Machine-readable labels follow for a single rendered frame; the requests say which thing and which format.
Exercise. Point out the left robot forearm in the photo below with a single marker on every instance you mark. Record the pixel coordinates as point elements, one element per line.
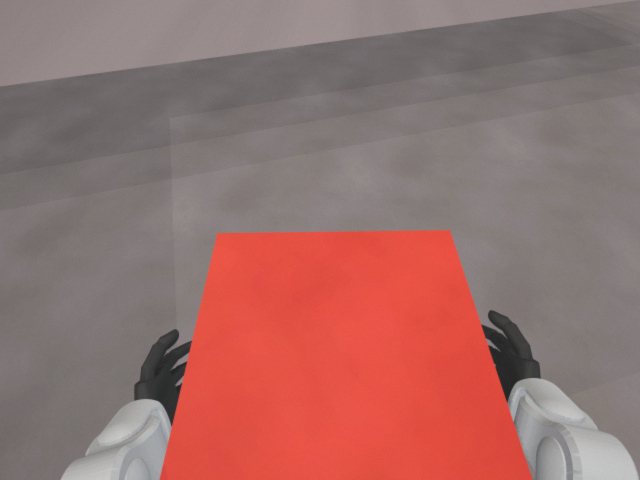
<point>131,447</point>

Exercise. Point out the robot left hand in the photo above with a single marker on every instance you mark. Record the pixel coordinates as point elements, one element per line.
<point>157,382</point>

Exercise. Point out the carton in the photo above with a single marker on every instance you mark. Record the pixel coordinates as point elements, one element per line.
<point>355,355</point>

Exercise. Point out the robot right hand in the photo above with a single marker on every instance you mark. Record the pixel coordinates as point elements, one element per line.
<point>515,361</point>

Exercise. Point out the right robot forearm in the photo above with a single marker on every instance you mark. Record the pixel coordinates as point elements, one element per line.
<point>560,441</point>

